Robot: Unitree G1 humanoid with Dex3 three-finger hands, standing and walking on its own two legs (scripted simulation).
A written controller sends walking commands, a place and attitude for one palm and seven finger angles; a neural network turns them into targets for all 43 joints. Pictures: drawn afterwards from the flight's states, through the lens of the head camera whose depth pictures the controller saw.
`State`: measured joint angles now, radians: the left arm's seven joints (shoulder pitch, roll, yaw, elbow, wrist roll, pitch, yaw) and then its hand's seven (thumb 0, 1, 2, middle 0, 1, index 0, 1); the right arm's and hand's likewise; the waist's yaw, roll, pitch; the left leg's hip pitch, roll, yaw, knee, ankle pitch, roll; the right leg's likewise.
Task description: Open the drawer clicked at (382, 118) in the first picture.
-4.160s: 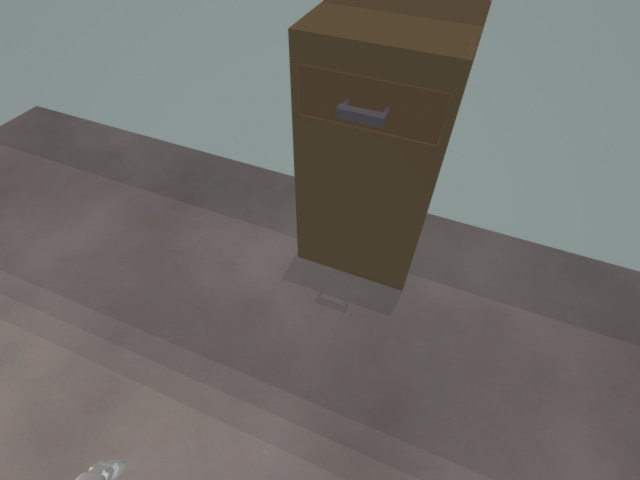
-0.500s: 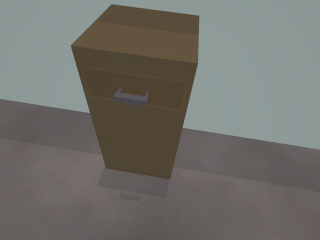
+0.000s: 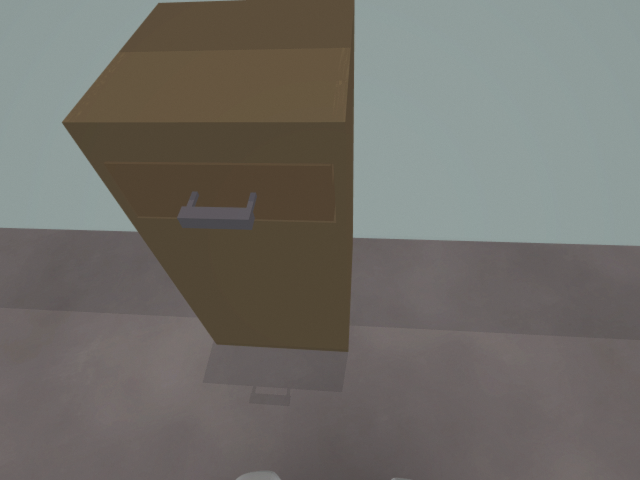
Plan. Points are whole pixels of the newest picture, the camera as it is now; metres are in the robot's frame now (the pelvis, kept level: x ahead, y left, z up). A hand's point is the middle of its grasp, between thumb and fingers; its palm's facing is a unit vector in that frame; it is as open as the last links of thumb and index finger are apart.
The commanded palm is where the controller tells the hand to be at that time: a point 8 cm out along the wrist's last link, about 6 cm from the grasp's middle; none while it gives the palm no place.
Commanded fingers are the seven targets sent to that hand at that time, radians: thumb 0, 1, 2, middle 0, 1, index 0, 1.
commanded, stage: come to a stop and stand still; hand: left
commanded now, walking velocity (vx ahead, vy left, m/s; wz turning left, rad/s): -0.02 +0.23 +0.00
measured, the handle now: (219, 207) +0.54 +0.21 -0.03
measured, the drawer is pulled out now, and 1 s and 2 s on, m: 0.00 0.00 0.00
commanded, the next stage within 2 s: look again from close up in 0.74 s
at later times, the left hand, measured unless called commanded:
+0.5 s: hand out of the picture -0.05 +0.23 -0.16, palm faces +0.13 -0.96 -0.23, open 7.4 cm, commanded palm none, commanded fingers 0.00 0.90 0.90 -0.20 -0.30 -0.20 -0.30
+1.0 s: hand out of the picture -0.08 +0.21 -0.16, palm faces +0.05 -0.98 -0.21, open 7.3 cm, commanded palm none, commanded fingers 0.00 0.90 0.90 -0.20 -0.30 -0.20 -0.30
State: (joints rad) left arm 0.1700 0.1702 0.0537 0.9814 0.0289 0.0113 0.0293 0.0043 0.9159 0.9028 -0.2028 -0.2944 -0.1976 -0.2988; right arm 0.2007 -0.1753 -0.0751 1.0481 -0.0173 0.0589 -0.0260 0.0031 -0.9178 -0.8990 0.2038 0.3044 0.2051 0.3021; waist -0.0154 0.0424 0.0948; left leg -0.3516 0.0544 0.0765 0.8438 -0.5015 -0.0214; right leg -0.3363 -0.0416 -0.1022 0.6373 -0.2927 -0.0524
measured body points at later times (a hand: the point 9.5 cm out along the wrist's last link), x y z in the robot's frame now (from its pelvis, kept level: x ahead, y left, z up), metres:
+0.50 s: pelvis -0.06 +0.03 +0.01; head -0.06 +0.04 +0.46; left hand -0.06 +0.28 -0.15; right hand -0.01 -0.21 -0.14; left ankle -0.09 +0.15 -0.73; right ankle +0.02 -0.08 -0.72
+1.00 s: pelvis -0.08 +0.03 +0.01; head -0.08 +0.02 +0.46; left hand -0.08 +0.26 -0.15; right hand -0.06 -0.21 -0.15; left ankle -0.09 +0.15 -0.73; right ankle -0.07 -0.09 -0.73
